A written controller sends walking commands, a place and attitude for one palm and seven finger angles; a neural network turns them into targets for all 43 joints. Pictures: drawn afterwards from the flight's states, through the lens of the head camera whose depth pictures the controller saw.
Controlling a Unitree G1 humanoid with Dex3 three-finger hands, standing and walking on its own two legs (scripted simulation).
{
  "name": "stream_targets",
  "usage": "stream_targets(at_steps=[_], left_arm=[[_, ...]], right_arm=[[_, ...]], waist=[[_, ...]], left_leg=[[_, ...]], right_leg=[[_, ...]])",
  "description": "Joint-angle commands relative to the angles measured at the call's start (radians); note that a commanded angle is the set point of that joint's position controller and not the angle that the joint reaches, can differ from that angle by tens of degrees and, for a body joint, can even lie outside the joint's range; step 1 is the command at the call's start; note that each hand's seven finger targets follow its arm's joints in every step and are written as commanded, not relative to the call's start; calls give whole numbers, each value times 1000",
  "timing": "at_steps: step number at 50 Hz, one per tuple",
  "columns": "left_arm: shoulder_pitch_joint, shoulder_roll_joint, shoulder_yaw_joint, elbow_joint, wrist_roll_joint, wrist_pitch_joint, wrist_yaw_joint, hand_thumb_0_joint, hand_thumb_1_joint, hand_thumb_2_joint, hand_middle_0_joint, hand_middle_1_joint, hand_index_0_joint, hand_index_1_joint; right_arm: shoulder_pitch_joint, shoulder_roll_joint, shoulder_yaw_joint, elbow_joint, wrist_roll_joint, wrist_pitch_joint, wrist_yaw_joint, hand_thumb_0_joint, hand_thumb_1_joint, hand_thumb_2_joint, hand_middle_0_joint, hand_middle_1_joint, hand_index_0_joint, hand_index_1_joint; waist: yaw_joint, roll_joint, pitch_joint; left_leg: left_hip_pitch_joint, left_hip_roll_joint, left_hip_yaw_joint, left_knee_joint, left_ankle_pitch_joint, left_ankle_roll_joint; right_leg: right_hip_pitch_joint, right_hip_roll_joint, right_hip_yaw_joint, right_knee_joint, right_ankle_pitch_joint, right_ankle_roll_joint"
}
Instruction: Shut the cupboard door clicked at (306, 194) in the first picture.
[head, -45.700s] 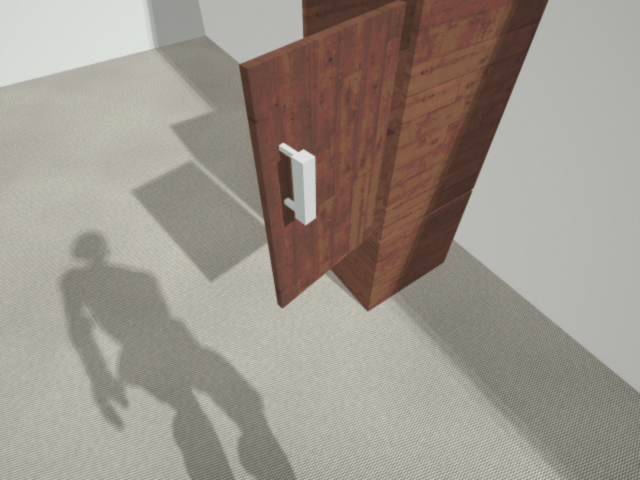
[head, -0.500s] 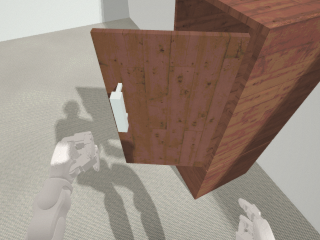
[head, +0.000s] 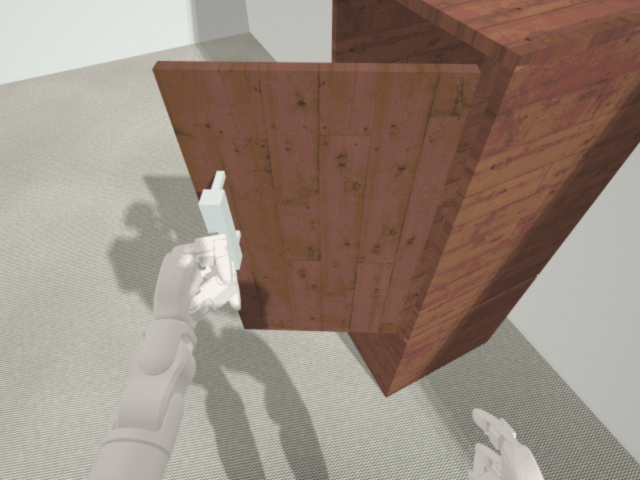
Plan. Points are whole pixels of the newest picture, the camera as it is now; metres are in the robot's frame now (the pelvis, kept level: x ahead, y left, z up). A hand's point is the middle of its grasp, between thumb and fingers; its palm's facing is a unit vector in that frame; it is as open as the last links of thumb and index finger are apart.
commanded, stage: bring the fist close to the handle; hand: left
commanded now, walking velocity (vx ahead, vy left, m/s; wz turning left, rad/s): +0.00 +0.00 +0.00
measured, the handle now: (226, 221) +0.43 +0.15 +0.08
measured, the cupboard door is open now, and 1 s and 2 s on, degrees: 61 55 34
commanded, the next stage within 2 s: push the door shut along its arc in 0.46 s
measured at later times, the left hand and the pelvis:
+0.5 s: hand (230, 282) +0.33 +0.13 +0.08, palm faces +0.04 -1.00 -0.03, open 3.1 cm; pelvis -0.01 -0.01 +0.00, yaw -1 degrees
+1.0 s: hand (232, 249) +0.38 +0.13 +0.08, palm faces -0.08 -1.00 -0.03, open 3.1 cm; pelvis -0.01 +0.00 +0.00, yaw +0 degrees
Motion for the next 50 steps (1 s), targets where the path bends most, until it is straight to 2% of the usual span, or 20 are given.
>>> stream_targets(at_steps=[1, 3, 5, 6, 8, 9, 11, 19, 20, 22, 26, 30, 32, 35, 39, 40, 41, 45, 47, 50], left_arm=[[-331, 95, 53, -178, 11, -79, 30, 0, 900, 900, -1300, -1500, -1300, -1500], [-332, 70, 38, -176, 11, -88, 34, 0, 900, 900, -1300, -1500, -1300, -1500], [-267, 117, 89, -136, 14, -92, 40, 0, 900, 900, -1300, -1500, -1300, -1500], [-284, 85, 55, -148, 13, -95, 35, 0, 900, 900, -1300, -1500, -1300, -1500], [-251, 92, 71, -129, 11, -96, 35, 0, 900, 900, -1300, -1500, -1300, -1500], [-276, 86, 58, -134, 12, -99, 33, 0, 900, 900, -1300, -1500, -1300, -1500], [-269, 120, 93, -132, 8, -103, 35, 0, 900, 900, -1300, -1500, -1300, -1500], [-296, 127, 95, -140, -10, -144, 5, 0, 900, 900, -1300, -1500, -1300, -1500], [-307, 142, 104, -121, -11, -143, 1, 0, 900, 900, -1300, -1500, -1300, -1500], [-356, 116, 73, -118, -13, -146, -12, 0, 900, 900, -1300, -1500, -1300, -1500], [-352, 139, 102, -78, -26, -144, -23, 0, 900, 900, -1300, -1500, -1300, -1500], [-376, 177, 125, -83, -22, -153, -38, 0, 900, 900, -1300, -1500, -1300, -1500], [-451, 143, 84, -60, -22, -154, -51, 0, 900, 900, -1300, -1500, -1300, -1500], [-565, 195, 116, 31, -25, -153, -60, 0, 900, 900, -1300, -1500, -1300, -1500], [-640, 190, 113, 111, -26, -156, -88, 0, 900, 900, -1300, -1500, -1300, -1500], [-627, 218, 140, 133, -27, -156, -91, 0, 900, 900, -1300, -1500, -1300, -1500], [-639, 187, 113, 131, -31, -159, -103, 0, 900, 900, -1300, -1500, -1300, -1500], [-744, 183, 100, 204, -33, -171, -128, 0, 900, 900, -1300, -1500, -1300, -1500], [-792, 158, 74, 228, -33, -179, -136, 0, 900, 900, -1300, -1500, -1300, -1500], [-878, 174, 77, 285, -23, -190, -143, 0, 900, 900, -1300, -1500, -1300, -1500]], right_arm=[[-35, -114, -48, -129, -5, -32, -5, 0, -900, -900, 200, 300, 200, 300], [-33, -108, -49, -129, -5, -28, 1, 0, -900, -900, 200, 300, 200, 300], [-28, -114, -53, -130, -7, -18, 2, 0, -900, -900, 200, 300, 200, 300], [-33, -109, -50, -135, -4, -14, 5, 0, -900, -900, 200, 300, 200, 300], [-36, -110, -51, -138, -2, -7, 8, 0, -900, -900, 200, 300, 200, 300], [-37, -111, -50, -139, -2, -4, 8, 0, -900, -900, 200, 300, 200, 300], [-43, -113, -52, -143, -1, 1, 6, 0, -900, -900, 200, 300, 200, 300], [-51, -110, -52, -129, 4, -3, -2, 0, -900, -900, 200, 300, 200, 300], [-47, -116, -51, -124, 4, 0, -5, 0, -900, -900, 200, 300, 200, 300], [-54, -112, -51, -121, 8, -3, -7, 0, -900, -900, 200, 300, 200, 300], [-53, -116, -51, -117, 9, -4, -11, 0, -900, -900, 200, 300, 200, 300], [-50, -121, -53, -118, 10, -4, -13, 0, -900, -900, 200, 300, 200, 300], [-44, -119, -50, -109, 12, -7, -13, 0, -900, -900, 200, 300, 200, 300], [-32, -131, -49, -91, 13, -1, -23, 0, -900, -900, 200, 300, 200, 300], [-14, -132, -50, -80, 13, 0, -21, 0, -900, -900, 200, 300, 200, 300], [-2, -138, -54, -79, 11, 2, -21, 0, -900, -900, 200, 300, 200, 300], [2, -134, -52, -81, 13, 2, -18, 0, -900, -900, 200, 300, 200, 300], [32, -143, -58, -64, 13, 6, -16, 0, -900, -900, 200, 300, 200, 300], [40, -143, -59, -57, 15, 6, -12, 0, -900, -900, 200, 300, 200, 300], [70, -154, -65, -39, 11, 11, -12, 0, -900, -900, 200, 300, 200, 300]], waist=[[-12, -57, -258], [-6, -28, -287], [12, -72, -292], [2, -60, -280], [10, -64, -250], [0, -68, -242], [8, -88, -235], [-3, -65, -236], [-11, -97, -223], [-22, -62, -214], [-16, -89, -222], [-9, -50, -250], [-32, -40, -234], [-50, -93, -200], [-41, -22, -273], [-37, -44, -289], [-40, -26, -304], [-65, -54, -283], [-76, -36, -286], [-92, -37, -294]], left_leg=[[79, 50, -58, -96, 347, -45], [102, 50, -53, -94, 378, -48], [78, 52, -48, -95, 380, -46], [76, 49, -43, -99, 372, -45], [65, 49, -38, -107, 357, -45], [61, 47, -38, -110, 331, -43], [43, 46, -33, -114, 297, -38], [36, 38, -23, -111, 260, -33], [24, 39, -27, -107, 245, -29], [32, 37, -25, -109, 220, -28], [21, 36, -29, -112, 209, -28], [34, 37, -30, -109, 241, -28], [47, 38, -34, -108, 233, -28], [16, 41, -43, -106, 181, -26], [51, 38, -49, -107, 235, -32], [52, 40, -50, -101, 263, -30], [57, 38, -49, -101, 284, -31], [64, 44, -61, -96, 280, -32], [80, 44, -66, -98, 284, -34], [100, 48, -79, -94, 293, -36]], right_leg=[[181, -58, 85, -85, 348, 51], [188, -57, 83, -80, 378, 51], [221, -56, 92, -84, 401, 53], [219, -61, 95, -87, 407, 55], [217, -60, 94, -96, 396, 55], [208, -61, 96, -102, 370, 58], [228, -66, 114, -120, 348, 64], [240, -73, 141, -138, 332, 74], [237, -76, 150, -148, 312, 82], [212, -78, 155, -157, 268, 80], [226, -81, 161, -165, 245, 83], [238, -76, 154, -144, 289, 77], [199, -71, 137, -139, 278, 71], [167, -70, 144, -153, 195, 74], [178, -64, 125, -120, 265, 57], [194, -63, 123, -113, 299, 60], [199, -65, 122, -106, 330, 59], [143, -55, 105, -101, 307, 56], [118, -52, 97, -97, 300, 53], [80, -47, 85, -89, 282, 50]])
